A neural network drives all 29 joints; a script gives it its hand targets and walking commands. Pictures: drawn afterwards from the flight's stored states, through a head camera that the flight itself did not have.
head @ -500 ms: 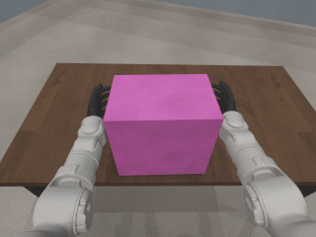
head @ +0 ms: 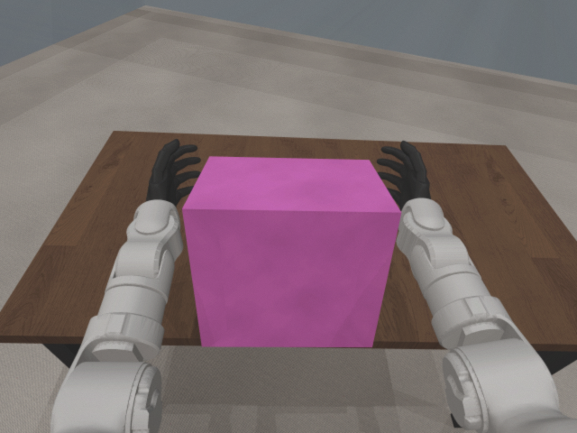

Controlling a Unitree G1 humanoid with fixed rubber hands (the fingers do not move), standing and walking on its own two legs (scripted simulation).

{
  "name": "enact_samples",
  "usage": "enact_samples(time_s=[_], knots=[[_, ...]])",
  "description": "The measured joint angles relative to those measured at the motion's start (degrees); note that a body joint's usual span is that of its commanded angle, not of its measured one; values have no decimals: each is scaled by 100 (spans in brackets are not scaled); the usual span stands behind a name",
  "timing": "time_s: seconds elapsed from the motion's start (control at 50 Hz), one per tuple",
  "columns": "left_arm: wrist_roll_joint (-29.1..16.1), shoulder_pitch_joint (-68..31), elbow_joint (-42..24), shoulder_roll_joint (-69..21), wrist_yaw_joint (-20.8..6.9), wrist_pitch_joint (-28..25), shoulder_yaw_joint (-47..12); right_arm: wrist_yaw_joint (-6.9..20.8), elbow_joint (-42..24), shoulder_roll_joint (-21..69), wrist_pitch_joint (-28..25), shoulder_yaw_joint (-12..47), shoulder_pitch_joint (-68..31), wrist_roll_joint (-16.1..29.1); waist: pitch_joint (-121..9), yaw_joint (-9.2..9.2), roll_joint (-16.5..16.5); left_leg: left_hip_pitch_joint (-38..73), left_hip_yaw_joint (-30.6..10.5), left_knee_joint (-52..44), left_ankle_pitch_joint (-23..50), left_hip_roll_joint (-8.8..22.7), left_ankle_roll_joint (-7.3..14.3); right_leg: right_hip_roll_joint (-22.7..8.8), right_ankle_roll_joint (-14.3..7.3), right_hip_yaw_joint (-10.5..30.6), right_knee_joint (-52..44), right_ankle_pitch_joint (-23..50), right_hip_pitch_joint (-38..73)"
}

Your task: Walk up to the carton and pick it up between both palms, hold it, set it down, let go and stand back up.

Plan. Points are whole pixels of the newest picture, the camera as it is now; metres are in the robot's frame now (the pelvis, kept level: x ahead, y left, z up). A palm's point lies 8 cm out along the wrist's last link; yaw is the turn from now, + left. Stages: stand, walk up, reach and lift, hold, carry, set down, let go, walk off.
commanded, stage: reach and lift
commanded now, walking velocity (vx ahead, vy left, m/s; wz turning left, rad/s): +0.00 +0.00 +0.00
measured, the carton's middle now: (288, 249) +0.39 +0.01 +0.05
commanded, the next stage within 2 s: hold in 1.98 s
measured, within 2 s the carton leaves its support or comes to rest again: neither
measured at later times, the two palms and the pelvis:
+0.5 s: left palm (165, 200) +0.37 +0.17 +0.17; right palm (436, 211) +0.36 -0.18 +0.16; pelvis -0.01 +0.00 +0.00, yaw +4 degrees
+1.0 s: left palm (176, 167) +0.39 +0.15 +0.21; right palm (459, 175) +0.38 -0.19 +0.21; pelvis +0.00 +0.00 +0.00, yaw +2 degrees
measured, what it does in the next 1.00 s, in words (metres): stands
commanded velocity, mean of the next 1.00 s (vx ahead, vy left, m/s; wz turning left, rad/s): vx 0.00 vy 0.00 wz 0.00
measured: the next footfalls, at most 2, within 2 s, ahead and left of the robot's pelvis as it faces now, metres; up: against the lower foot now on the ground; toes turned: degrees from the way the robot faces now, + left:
none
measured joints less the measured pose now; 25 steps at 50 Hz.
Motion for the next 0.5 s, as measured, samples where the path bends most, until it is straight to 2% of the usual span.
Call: enact_samples(time_s=[0.04, 0.08, 0.12, 0.18, 0.28, 0.38, 0.44, 0.5], knots=[[406, 185, -448, -166, -136, 103, 212, 59, -480, 101, 108, -193, 257, -389, 212, -211, -23, 180, -160, -23, 24, -58, 8, -39, -1, -163, -74, -9, 275], [901, 329, -794, -447, -302, 309, 472, 253, -687, 240, 169, -486, 503, -842, 285, -372, -77, 267, -300, -61, 62, -116, 15, -80, 10, -308, -93, -31, 413], [1285, 521, -1250, -697, -398, 518, 598, 405, -896, 324, 89, -658, 779, -1093, 292, -459, -134, 309, -384, -77, 86, -149, 20, -106, 17, -395, -66, -59, 469], [1610, 702, -1784, -885, -515, 861, 644, 530, -1142, 407, 51, -767, 1031, -1249, 349, -525, -213, 417, -427, -51, 73, -161, 25, -118, 20, -437, 36, -122, 555], [1812, 667, -2093, -911, -618, 1435, 668, 624, -1137, 550, 190, -935, 1051, -1349, 439, -553, -309, 547, -404, 36, 23, -135, 22, -108, 10, -409, 254, -228, 611], [1871, 514, -2196, -855, -661, 1747, 685, 630, -1141, 583, 346, -980, 927, -1363, 515, -544, -341, 619, -393, 111, -7, -113, 19, -91, -1, -393, 356, -266, 664], [1730, 394, -1955, -796, -663, 1729, 781, 638, -1036, 640, 422, -1093, 779, -1468, 388, -549, -323, 573, -384, 103, 1, -111, 20, -92, 18, -383, 367, -262, 604], [1645, 145, -1436, -695, -647, 1597, 867, 665, -712, 690, 378, -1309, 489, -1651, 241, -596, -302, 479, -404, 114, 13, -133, 26, -116, 30, -403, 437, -289, 495]])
